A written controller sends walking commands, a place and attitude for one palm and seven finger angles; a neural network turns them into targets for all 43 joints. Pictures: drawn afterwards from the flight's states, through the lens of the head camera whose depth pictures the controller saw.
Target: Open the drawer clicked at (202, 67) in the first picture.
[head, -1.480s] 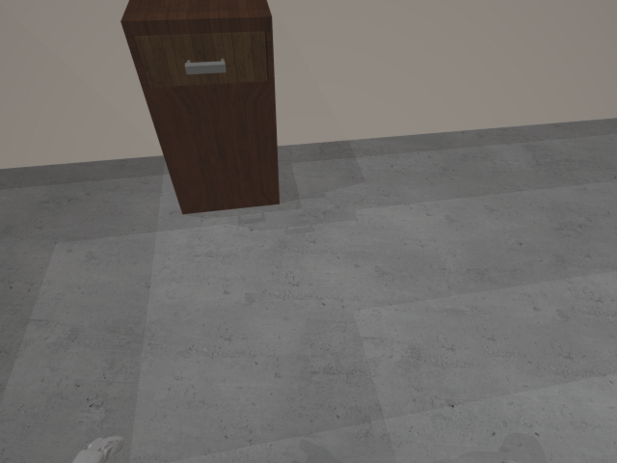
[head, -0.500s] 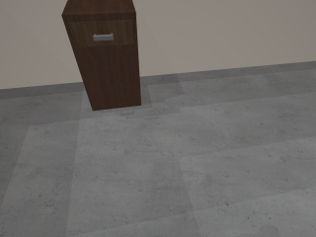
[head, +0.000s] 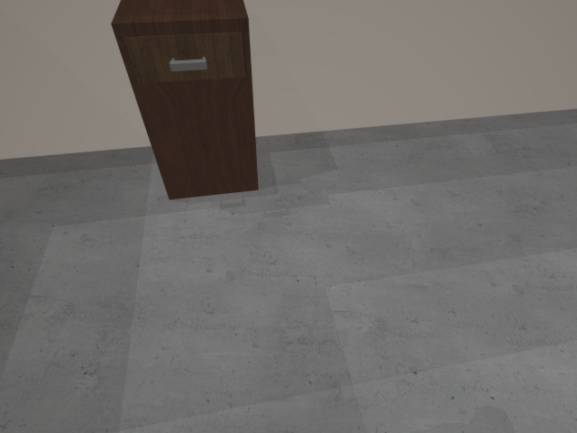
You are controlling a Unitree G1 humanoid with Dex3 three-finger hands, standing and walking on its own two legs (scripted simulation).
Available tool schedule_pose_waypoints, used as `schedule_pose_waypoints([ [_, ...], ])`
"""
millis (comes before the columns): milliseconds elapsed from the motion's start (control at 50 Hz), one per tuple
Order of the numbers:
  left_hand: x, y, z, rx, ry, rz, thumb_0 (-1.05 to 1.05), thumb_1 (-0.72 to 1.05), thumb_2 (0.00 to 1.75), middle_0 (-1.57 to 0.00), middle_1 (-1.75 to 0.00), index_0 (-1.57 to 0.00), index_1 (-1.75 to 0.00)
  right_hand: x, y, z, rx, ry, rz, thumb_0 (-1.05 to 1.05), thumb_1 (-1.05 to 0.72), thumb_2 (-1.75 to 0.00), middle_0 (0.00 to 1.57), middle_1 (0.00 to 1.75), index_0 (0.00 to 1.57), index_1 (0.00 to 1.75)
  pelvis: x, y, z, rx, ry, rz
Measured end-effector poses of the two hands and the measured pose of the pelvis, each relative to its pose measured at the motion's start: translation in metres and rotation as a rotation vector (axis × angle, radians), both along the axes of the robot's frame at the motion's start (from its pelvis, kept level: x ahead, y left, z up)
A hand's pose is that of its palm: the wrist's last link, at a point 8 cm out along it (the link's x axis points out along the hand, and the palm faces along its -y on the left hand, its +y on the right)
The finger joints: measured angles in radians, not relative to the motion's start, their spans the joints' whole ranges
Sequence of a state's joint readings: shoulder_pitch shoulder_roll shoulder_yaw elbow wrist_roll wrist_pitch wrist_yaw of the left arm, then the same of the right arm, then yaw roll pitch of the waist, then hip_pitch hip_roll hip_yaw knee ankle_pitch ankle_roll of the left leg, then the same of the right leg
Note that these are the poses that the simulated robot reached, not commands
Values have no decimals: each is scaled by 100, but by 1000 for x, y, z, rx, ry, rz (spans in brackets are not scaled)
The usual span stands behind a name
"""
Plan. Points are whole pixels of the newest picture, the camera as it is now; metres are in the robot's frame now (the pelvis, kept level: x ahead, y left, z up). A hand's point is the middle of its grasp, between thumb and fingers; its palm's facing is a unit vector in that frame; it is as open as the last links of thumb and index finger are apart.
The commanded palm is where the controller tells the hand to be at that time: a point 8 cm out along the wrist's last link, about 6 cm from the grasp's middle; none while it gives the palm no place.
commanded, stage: walk to a spot facing it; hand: left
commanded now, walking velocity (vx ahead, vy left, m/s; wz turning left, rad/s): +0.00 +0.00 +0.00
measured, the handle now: (188, 62) +1.27 +0.43 -0.09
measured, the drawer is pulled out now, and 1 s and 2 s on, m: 0.00 0.00 0.00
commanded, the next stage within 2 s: take the last steps up to it in 1.14 s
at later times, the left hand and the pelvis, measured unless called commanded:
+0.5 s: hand out of the picture +0.06 +0.22 -0.19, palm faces +0.01 -0.99 -0.14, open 7.4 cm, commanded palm none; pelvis +0.10 +0.04 -0.01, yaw +1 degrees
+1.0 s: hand (209, 302) +0.39 +0.19 -0.18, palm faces +0.09 -0.97 -0.21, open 7.2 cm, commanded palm none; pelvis +0.32 +0.00 -0.01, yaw +4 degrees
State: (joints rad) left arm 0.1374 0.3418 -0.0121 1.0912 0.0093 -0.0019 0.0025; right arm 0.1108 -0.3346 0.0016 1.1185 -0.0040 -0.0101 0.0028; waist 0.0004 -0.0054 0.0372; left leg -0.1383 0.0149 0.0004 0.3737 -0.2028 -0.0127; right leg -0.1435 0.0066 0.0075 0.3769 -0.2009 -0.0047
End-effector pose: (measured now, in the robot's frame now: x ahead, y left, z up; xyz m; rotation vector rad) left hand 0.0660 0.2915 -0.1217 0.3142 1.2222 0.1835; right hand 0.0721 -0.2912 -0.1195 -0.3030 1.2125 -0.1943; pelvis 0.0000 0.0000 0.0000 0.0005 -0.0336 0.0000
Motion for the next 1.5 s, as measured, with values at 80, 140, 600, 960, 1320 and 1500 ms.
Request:
schedule_pose_waypoints([
  [80, 2, 0, 0, 1, -1, -1, 0, 90, 90, -20, -30, -20, -30, 3, 0, 0, 0, -3, 1, 0, -90, -90, 20, 30, 20, 30, 1, 0, 0, 0, 1, 0],
  [140, 2, -3, -2, -1, 1, 7, 0, 90, 90, -20, -30, -20, -30, 3, 3, -2, 4, 2, 2, 0, -90, -90, 20, 30, 20, 30, 4, 0, -1, -1, 3, 0],
  [600, 70, -25, -36, -198, 147, 84, 1, 90, 90, -20, -30, -20, -30, -56, 129, -7, 152, 379, -195, 0, -90, -90, 20, 30, 20, 30, 130, 36, -4, -23, 34, 30],
  [960, 314, -68, -31, -151, -123, 74, -1, 92, 90, -20, -30, -20, -30, 188, 66, -41, 154, 226, -155, 1, -91, -90, 20, 30, 20, 30, 305, -5, -18, -19, -11, 51],
  [1320, 298, -23, -59, -210, 231, 329, 0, 91, 90, -20, -30, -20, -30, 512, 138, -24, 120, -93, 174, 0, -91, -90, 19, 30, 19, 30, 458, 58, -27, -33, 0, 151],
  [1500, 398, 4, -33, -180, 104, 284, 0, 91, 90, -20, -30, -20, -30, 505, 138, -18, 106, 13, 88, -2, -94, -90, 20, 30, 20, 30, 502, 73, -6, -6, 6, 166],
])
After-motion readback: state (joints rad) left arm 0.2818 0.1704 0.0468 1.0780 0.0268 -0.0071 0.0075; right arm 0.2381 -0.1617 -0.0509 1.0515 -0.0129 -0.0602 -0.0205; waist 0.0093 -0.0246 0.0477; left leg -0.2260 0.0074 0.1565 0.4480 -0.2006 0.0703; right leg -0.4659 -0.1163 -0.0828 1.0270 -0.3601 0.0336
